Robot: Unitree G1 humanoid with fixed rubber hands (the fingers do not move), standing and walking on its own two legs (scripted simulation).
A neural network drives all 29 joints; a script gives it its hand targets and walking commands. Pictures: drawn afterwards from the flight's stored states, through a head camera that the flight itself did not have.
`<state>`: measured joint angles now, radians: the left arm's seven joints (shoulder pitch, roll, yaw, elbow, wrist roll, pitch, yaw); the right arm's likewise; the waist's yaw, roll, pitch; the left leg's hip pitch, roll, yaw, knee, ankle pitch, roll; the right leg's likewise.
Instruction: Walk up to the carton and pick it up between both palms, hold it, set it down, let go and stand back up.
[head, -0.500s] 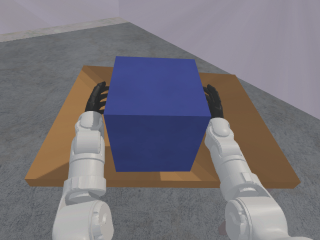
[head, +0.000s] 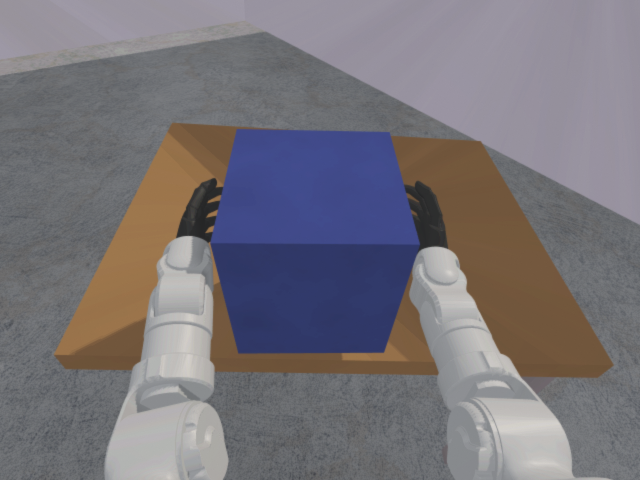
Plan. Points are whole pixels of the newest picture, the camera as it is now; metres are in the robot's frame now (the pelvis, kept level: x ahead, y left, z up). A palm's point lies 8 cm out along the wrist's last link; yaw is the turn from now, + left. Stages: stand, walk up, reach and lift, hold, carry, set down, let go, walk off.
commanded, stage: set down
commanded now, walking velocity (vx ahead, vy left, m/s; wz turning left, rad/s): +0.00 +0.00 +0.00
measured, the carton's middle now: (312, 244) +0.41 +0.04 +0.08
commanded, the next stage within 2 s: none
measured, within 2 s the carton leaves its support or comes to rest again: rests again in 1.04 s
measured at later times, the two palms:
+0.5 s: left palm (198, 249) +0.39 +0.19 +0.09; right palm (421, 249) +0.40 -0.11 +0.10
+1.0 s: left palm (196, 264) +0.38 +0.19 +0.07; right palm (415, 264) +0.39 -0.11 +0.08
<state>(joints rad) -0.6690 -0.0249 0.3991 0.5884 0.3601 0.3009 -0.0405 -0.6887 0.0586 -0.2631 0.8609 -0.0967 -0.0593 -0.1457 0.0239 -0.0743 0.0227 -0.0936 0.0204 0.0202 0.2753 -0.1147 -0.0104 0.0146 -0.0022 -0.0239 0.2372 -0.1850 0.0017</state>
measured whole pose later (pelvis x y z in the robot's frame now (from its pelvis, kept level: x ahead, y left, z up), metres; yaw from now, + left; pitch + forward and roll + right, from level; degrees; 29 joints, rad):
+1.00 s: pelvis +0.00 +0.00 +0.00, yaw -1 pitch +1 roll +0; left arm -0.66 -0.04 0.47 0.76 0.37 0.11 -0.04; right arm -0.66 0.11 -0.44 0.92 -0.28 -0.18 -0.11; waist 0.07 -0.06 0.00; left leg -0.19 0.03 0.07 0.26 -0.10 0.00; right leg -0.09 0.00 -0.03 0.23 -0.17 0.00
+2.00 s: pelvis +0.01 +0.00 +0.00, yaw -2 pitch +2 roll +0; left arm -0.65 -0.11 0.57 0.69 0.44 0.02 -0.09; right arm -0.61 0.16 -0.52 0.84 -0.37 -0.26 -0.08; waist 0.08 -0.06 0.04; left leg -0.19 0.04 0.11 0.26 -0.11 0.00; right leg -0.11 -0.01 -0.03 0.24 -0.18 0.00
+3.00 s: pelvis +0.00 +0.00 -0.02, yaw -1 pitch +16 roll -2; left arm -0.78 0.27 0.05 1.19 -0.21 -0.20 0.04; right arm -0.81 -0.24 0.13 1.19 0.41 -0.18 -0.10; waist 0.05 -0.01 -0.23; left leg -0.61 0.07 0.05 0.52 -0.19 0.00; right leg -0.49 0.02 -0.05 0.46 -0.24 0.00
